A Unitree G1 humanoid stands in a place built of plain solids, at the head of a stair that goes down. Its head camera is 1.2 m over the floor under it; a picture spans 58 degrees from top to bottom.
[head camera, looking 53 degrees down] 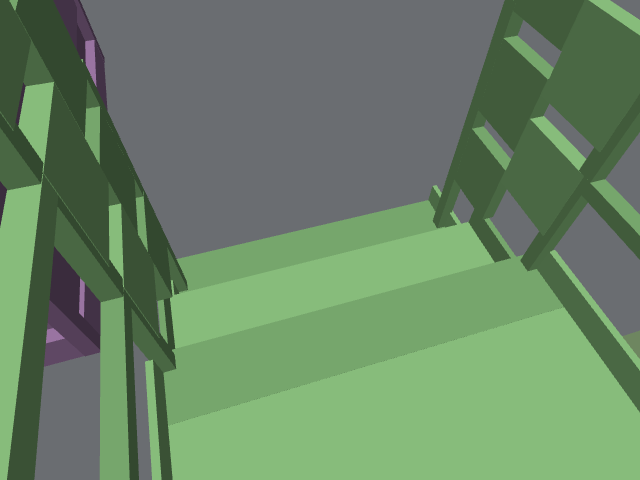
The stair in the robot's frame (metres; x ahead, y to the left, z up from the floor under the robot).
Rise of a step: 0.18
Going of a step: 0.30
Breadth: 1.25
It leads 17 degrees to the left of straight ahead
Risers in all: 3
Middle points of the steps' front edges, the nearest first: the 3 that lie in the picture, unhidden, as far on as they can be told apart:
0.67 -0.12 0.00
0.96 -0.03 -0.18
1.25 0.05 -0.36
